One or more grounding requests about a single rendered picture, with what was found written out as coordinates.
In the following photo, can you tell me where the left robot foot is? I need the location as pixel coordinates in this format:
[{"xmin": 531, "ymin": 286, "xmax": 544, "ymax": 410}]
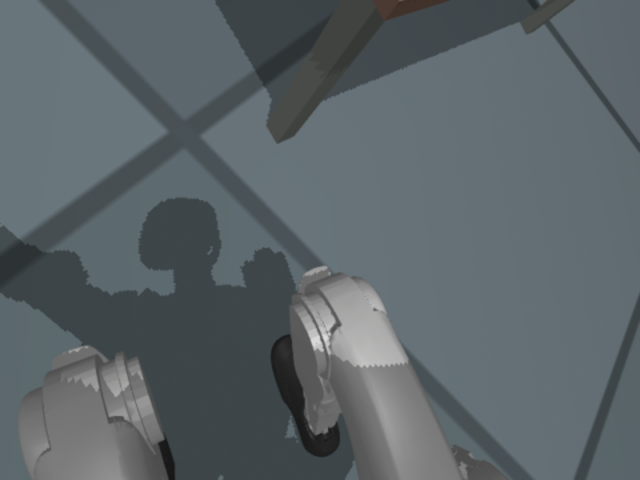
[{"xmin": 158, "ymin": 431, "xmax": 175, "ymax": 480}]

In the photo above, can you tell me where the right robot foot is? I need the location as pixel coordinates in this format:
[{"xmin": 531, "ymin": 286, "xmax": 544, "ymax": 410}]
[{"xmin": 271, "ymin": 334, "xmax": 340, "ymax": 457}]

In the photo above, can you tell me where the right robot hand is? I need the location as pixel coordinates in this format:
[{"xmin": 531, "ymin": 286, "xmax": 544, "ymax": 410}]
[{"xmin": 451, "ymin": 445, "xmax": 509, "ymax": 480}]

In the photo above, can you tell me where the coffee table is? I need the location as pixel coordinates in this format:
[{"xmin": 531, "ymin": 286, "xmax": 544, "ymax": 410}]
[{"xmin": 266, "ymin": 0, "xmax": 575, "ymax": 144}]

